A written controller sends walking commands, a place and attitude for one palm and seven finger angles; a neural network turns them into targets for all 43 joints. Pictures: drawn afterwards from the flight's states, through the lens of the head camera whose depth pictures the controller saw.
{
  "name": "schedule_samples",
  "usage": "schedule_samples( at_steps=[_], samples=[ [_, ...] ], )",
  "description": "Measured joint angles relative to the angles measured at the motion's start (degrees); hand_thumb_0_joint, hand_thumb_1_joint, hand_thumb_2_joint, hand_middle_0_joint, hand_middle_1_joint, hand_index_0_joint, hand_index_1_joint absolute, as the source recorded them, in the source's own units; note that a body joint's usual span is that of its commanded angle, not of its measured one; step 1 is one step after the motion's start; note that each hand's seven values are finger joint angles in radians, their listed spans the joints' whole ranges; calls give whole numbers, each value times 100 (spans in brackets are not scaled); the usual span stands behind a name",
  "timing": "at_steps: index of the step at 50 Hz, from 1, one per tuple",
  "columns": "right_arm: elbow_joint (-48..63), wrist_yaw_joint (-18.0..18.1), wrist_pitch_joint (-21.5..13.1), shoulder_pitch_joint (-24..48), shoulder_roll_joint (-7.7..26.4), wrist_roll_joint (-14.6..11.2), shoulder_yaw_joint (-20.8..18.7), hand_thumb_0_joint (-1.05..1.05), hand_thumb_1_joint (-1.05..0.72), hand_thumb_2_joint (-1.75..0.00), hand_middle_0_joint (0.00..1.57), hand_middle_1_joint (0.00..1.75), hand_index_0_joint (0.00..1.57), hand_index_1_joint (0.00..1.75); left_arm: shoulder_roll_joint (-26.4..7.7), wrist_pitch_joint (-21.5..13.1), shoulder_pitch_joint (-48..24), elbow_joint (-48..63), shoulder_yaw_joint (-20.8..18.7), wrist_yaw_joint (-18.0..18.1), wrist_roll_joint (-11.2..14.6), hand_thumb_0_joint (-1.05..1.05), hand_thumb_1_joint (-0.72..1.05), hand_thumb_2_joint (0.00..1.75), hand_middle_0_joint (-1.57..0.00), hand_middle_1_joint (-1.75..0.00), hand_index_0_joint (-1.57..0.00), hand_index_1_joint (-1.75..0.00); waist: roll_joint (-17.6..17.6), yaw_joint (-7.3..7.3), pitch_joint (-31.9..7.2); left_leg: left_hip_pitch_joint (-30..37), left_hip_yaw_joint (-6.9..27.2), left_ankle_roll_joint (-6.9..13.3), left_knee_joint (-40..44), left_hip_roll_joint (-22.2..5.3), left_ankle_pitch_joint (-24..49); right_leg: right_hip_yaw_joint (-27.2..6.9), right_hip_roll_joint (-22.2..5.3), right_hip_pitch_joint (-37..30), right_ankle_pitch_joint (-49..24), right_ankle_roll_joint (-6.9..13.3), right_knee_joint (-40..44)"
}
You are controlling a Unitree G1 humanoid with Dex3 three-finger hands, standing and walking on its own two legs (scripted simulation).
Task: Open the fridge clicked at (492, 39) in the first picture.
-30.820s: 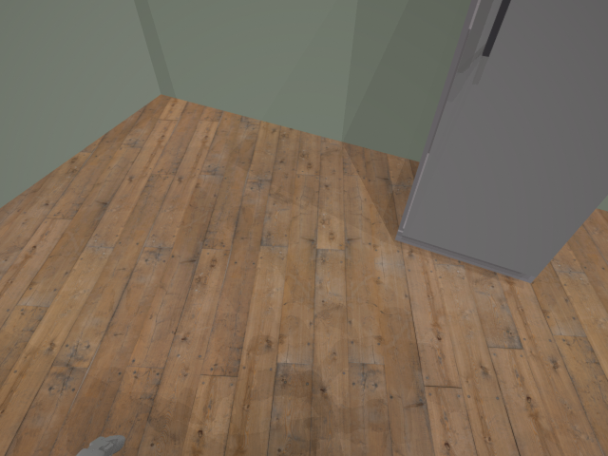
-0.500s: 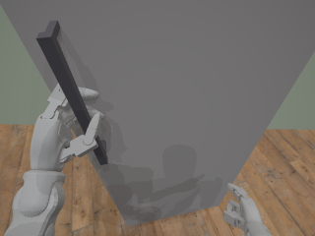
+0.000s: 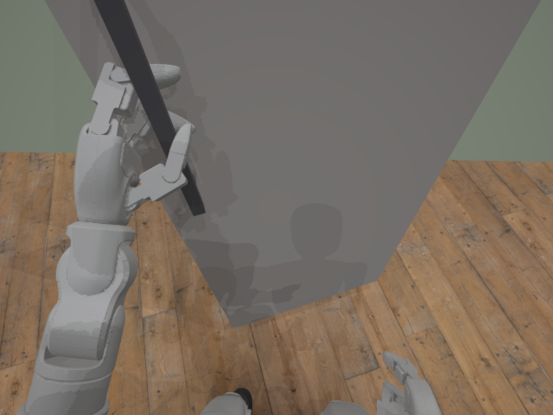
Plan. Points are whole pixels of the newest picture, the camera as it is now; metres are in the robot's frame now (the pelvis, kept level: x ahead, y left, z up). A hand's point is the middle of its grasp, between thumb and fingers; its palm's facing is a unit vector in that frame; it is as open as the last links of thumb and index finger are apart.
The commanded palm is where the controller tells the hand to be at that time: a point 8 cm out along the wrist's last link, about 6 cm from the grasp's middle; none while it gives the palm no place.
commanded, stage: walk backward, drawing the door open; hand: left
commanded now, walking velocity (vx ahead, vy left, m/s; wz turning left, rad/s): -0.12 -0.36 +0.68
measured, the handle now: (160, 113) +0.38 +0.11 +0.24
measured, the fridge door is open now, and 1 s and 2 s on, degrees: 21 49 62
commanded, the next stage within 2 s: stop walking and hold the door back in 1.30 s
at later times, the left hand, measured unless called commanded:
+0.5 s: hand (224, 237) +0.25 +0.04 +0.22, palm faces +0.19 -0.96 -0.19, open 7.3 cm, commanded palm +0.19 +0.08 +0.22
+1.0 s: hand (363, 339) +0.17 -0.06 +0.22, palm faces +0.61 -0.78 -0.15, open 7.0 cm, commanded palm +0.11 -0.03 +0.22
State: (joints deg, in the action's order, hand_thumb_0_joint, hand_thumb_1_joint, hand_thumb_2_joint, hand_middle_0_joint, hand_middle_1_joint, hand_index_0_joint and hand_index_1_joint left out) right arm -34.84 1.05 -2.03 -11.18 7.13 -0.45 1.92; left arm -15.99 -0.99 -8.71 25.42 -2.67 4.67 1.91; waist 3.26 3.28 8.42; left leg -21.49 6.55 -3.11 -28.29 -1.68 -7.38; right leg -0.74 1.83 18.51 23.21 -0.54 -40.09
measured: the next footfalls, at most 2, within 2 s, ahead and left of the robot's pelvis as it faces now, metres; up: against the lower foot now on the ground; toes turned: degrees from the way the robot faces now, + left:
right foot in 0.04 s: +0.02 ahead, -0.12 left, +0.00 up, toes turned +2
left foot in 0.32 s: -0.06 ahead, +0.06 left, +0.00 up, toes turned +17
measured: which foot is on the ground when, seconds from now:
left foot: down 0.00-0.06, up 0.08-0.30, down 0.32-0.60, up 0.62-0.88, down 0.90-1.00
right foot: up 0.00-0.02, down 0.04-0.32, up 0.34-0.58, down 0.60-0.90, up 0.92-1.00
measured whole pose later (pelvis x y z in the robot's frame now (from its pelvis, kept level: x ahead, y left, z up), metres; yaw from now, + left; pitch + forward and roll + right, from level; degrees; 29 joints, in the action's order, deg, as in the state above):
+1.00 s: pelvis +0.00 -0.33 +0.00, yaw +42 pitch -1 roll +1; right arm -32.0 3.4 -3.2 -3.7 8.8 1.3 -1.7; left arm -15.4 -3.9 -5.3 31.8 -1.0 3.2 3.0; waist -2.6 3.6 11.1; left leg -12.4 -2.4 -0.2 -29.8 -1.5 -16.6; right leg 4.9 0.5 28.6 25.9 0.6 -57.7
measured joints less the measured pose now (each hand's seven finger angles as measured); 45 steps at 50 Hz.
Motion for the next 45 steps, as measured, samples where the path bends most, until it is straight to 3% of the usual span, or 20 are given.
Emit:
schedule_samples(
  at_steps=[2, 4, 5, 8, 10, 12, 15, 17, 20, 22, 25, 29, 30, 32, 34, 37, 39, 42, 44, 45],
  samples=[
    [-30, -35, -88, 143, -43, -17, 38, 1, -91, -90, 20, 30, 20, 30, 18, 41, -238, -62, -57, -31, -19, -9, 66, 77, -43, -140, -16, -108, -15, -121, 78, -149, 100, -142, -61, -67, 61, 15, 32, -464, -449, 47, 859],
    [-71, -49, -116, 363, 48, -34, 25, 1, -90, -90, 20, 30, 20, 30, 120, -32, -402, -201, -96, -53, -17, -9, 66, 78, -43, -140, -16, -110, 250, -89, 305, -178, 354, 35, -57, -253, 151, 267, 279, -640, -768, 229, 1205],
    [-83, -55, -113, 431, 59, -62, 1, 1, -90, -90, 20, 30, 20, 30, 105, -20, -451, -238, -95, -72, 10, -9, 66, 78, -43, -140, -16, -110, 231, -51, 351, -222, 314, 128, -263, -241, -119, 359, 288, -664, -830, 306, 1244],
    [-2, 22, -75, 487, 80, -88, -97, 1, -90, -90, 21, 30, 20, 30, 53, 63, -534, -280, -15, -154, -32, -8, 66, 77, -42, -140, -16, -110, -161, -4, 282, -447, -141, 249, -1807, 51, -1323, 523, 53, -525, -750, 454, 1043],
    [117, 103, -66, 488, 167, -12, -145, 1, -90, -90, 21, 30, 20, 30, 54, 118, -468, -193, 51, -183, -107, -8, 66, 76, -42, -140, -16, -109, -341, 63, 161, -396, -456, 271, -2318, 140, -1664, 642, -79, -409, -700, 506, 958],
    [227, 192, -73, 484, 285, 51, -202, 1, -91, -90, 20, 30, 20, 30, 62, 150, -427, -112, 159, -196, -163, -9, 67, 75, -42, -140, -16, -107, -414, 130, 47, -137, -741, 280, -2076, 130, -1713, 811, -167, -296, -673, 540, 904],
    [353, 286, -111, 464, 463, 92, -302, 1, -91, -90, 20, 30, 20, 30, 71, 214, -560, -82, 379, -202, -217, -9, 67, 74, -42, -140, -16, -105, -401, 174, -89, 464, -1043, 294, -806, 73, -1224, 1122, -240, -54, -570, 580, 680],
    [355, 297, -141, 553, 434, 93, -376, 1, -91, -90, 20, 30, 20, 30, 1, 225, -757, -129, 427, -197, -217, -10, 67, 73, -42, -140, -15, -103, -597, 105, -3, 793, -1124, 317, -123, 190, -982, 1015, -387, 339, -524, 449, -106],
    [301, 186, -175, 634, 320, 192, -393, 1, -91, -90, 20, 30, 19, 30, 52, 1, -899, -363, 350, -306, -166, -9, 67, 75, -43, -140, -15, -104, -559, 150, 346, 934, -772, 189, 79, 97, -755, 504, -87, 861, 259, 203, -1661],
    [213, 115, -203, 632, 263, 187, -376, 1, -91, -90, 20, 30, 19, 30, 130, -69, -923, -412, 331, -405, -92, -8, 67, 76, -43, -140, -15, -106, -345, 188, 476, 901, -379, 79, 203, -136, -573, 285, 62, 1079, 359, 128, -1898],
    [149, -14, -254, 538, 165, 98, -354, 1, -91, -90, 20, 30, 20, 30, 275, -62, -798, -194, 338, -451, -41, -7, 66, 79, -44, -140, -15, -111, -174, -2, 564, 846, -54, -170, 273, -461, -466, -34, -86, 931, -181, 42, -1025],
    [193, -114, -292, 302, -38, -63, -270, 1, -90, -90, 20, 30, 20, 30, 244, -118, -259, 301, 187, -377, 44, -7, 67, 81, -47, -140, -13, -115, -202, -187, 436, 689, 258, -497, -14, -664, -647, -127, -396, -30, -782, -153, 531],
    [169, -118, -282, 291, -54, -104, -237, 1, -90, -90, 20, 30, 20, 30, 217, -157, -171, 357, 120, -349, 81, -8, 67, 82, -48, -140, -12, -115, -175, -244, 400, 604, 373, -515, -172, -722, -738, -42, -372, -254, -801, -234, 832],
    [26, -91, -209, 469, 80, -149, -230, 1, -90, -90, 20, 30, 20, 30, 333, -287, -80, 352, 40, -257, 130, -8, 68, 82, -50, -140, -13, -118, 117, -170, 557, 303, 589, -14, -878, -797, -1224, 336, -175, -365, -775, -137, 793],
    [-92, -13, -115, 610, 166, -137, -272, 1, -90, -90, 21, 30, 20, 30, 334, -263, 9, 410, 22, -240, 183, -7, 67, 83, -51, -140, -14, -121, -17, -118, 574, -201, 297, 229, -2455, -359, -2146, 554, -339, -309, -727, 43, 656],
    [-56, 126, -15, 715, 299, -17, -342, 1, -91, -90, 20, 30, 20, 30, 350, -295, 287, 559, 68, -155, 172, -7, 67, 83, -50, -140, -16, -123, -263, -112, 471, -480, -447, 248, -3729, 50, -2529, 745, -532, -251, -767, 244, 708],
    [48, 200, 51, 738, 377, 57, -377, 1, -91, -90, 20, 30, 20, 30, 352, -314, 450, 658, 128, -121, 162, -6, 67, 84, -50, -140, -17, -124, -352, -52, 357, -358, -887, 242, -3470, 146, -2549, 957, -593, -220, -817, 323, 810],
    [209, 277, 86, 733, 455, 110, -425, 1, -91, -90, 20, 30, 20, 30, 288, -266, 511, 775, 265, -99, 111, -6, 66, 84, -51, -140, -18, -123, -429, 8, 148, 80, -1319, 247, -2169, 178, -2312, 1337, -597, -76, -827, 448, 841],
    [345, 306, 49, 711, 492, 109, -445, 1, -91, -90, 20, 30, 20, 30, 234, -163, 452, 866, 345, -69, 61, -7, 66, 83, -52, -140, -18, -121, -436, -7, 6, 522, -1459, 262, -921, 175, -1691, 1538, -549, 140, -741, 533, 632],
    [422, 315, 24, 720, 492, 99, -460, 1, -91, -90, 20, 30, 20, 30, 191, -106, 389, 907, 350, -37, 44, -8, 66, 82, -52, -140, -17, -119, -456, -22, -25, 726, -1460, 379, -416, 180, -1147, 1561, -552, 321, -640, 547, 316]
  ],
)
